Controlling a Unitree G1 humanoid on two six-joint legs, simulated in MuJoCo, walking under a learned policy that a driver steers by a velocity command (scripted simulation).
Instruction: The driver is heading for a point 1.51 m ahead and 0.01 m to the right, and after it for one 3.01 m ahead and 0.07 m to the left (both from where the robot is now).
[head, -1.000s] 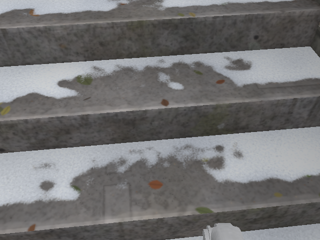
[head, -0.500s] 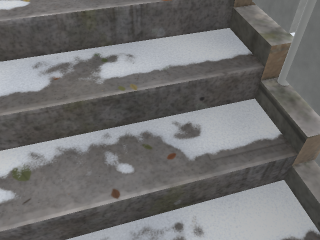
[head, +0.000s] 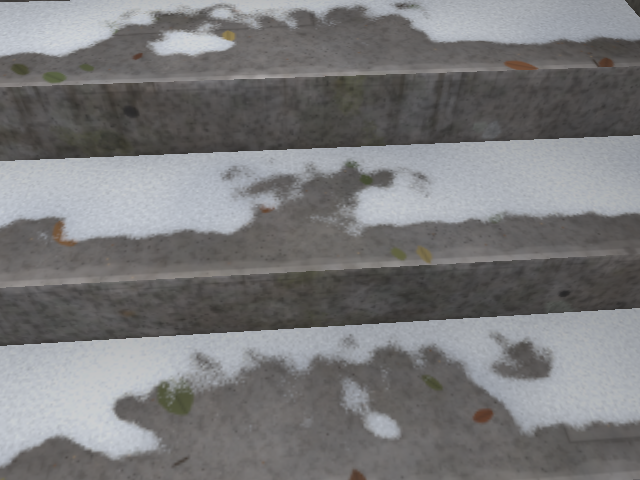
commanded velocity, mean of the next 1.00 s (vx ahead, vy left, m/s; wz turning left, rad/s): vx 0.10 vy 0.00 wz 0.12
